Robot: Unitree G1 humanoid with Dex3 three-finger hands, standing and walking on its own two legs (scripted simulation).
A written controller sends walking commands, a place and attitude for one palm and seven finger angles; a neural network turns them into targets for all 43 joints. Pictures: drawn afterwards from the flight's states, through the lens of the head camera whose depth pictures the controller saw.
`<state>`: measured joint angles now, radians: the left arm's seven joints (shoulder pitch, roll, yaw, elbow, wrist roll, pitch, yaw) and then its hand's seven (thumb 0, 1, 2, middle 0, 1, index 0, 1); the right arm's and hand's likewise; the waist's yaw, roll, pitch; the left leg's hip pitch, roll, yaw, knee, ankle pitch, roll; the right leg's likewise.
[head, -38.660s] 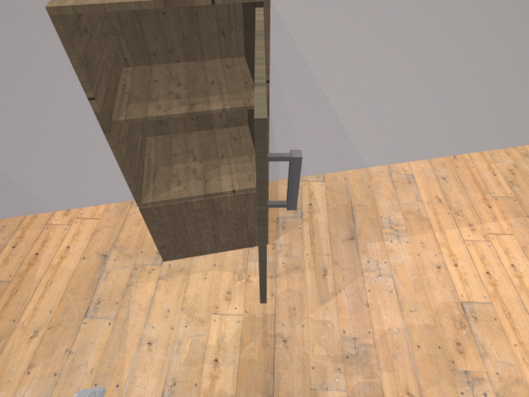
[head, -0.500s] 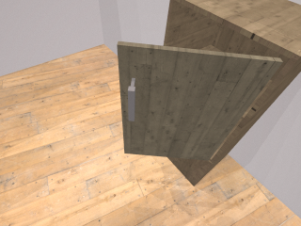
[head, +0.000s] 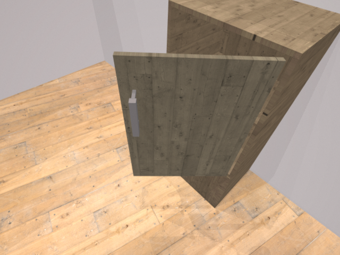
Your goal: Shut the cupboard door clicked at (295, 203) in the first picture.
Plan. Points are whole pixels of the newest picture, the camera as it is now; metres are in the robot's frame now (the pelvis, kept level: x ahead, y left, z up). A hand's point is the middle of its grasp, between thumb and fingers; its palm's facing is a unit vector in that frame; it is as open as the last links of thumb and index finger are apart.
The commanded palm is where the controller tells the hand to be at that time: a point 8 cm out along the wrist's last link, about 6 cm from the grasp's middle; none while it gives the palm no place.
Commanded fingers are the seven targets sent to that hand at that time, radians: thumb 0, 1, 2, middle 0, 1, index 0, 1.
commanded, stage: come to a stop and stand still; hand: left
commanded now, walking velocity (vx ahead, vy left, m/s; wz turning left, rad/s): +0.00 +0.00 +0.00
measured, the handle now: (135, 114) +0.48 +0.13 +0.05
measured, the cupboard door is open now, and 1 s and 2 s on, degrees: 48 48 48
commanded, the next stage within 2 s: look again from close up in 0.14 s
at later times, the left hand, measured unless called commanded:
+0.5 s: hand out of the picture +0.02 +0.18 -0.18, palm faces +0.05 -0.97 -0.24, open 7.3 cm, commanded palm none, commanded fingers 0.00 0.90 0.90 -0.20 -0.30 -0.20 -0.30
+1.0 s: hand out of the picture +0.00 +0.23 -0.17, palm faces +0.01 -0.95 -0.30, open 7.4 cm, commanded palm none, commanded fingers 0.00 0.90 0.90 -0.20 -0.30 -0.20 -0.30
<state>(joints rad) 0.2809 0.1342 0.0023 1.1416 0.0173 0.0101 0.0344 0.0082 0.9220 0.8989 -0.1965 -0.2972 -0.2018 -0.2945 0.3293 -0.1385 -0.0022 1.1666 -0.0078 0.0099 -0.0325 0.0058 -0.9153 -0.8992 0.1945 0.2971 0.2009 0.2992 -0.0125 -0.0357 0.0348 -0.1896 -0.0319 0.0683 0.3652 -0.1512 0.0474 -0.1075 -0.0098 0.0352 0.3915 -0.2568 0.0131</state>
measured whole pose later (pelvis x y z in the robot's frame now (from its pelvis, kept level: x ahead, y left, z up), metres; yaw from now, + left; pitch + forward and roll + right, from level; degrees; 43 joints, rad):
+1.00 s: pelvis -0.03 +0.00 -0.01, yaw +2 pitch -2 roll -1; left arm 0.26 0.29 -0.01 1.03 0.03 0.00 0.03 0.00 0.91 0.90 -0.20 -0.30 -0.20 -0.29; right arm 0.16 -0.27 0.00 1.06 -0.02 0.01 0.00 0.01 -0.91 -0.90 0.20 0.30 0.20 0.30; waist 0.00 -0.01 0.02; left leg -0.26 -0.03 0.04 0.44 -0.14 0.05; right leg -0.16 -0.01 0.00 0.45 -0.25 0.02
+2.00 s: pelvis +0.04 -0.09 -0.02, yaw +1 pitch -1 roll -1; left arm 0.17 0.16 0.03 0.99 0.03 0.00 0.03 0.00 0.92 0.90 -0.19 -0.30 -0.20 -0.29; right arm 0.29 -0.18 -0.06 1.09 -0.01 0.03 -0.03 0.01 -0.91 -0.90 0.19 0.30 0.20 0.30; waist -0.02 0.00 0.07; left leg -0.26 0.05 0.06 0.63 -0.33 -0.01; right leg -0.30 -0.09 -0.05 0.58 -0.26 0.06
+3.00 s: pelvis +0.02 -0.10 -0.01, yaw +2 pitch -3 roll +1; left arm 0.17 0.34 0.00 1.02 0.02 -0.01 0.00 0.00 0.91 0.90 -0.20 -0.30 -0.20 -0.29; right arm 0.18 -0.33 -0.02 1.06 -0.01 0.00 0.01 0.01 -0.91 -0.90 0.20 0.30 0.20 0.30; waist 0.00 0.00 0.04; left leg -0.20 0.03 0.04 0.48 -0.23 -0.02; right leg -0.25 -0.10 -0.07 0.48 -0.18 0.04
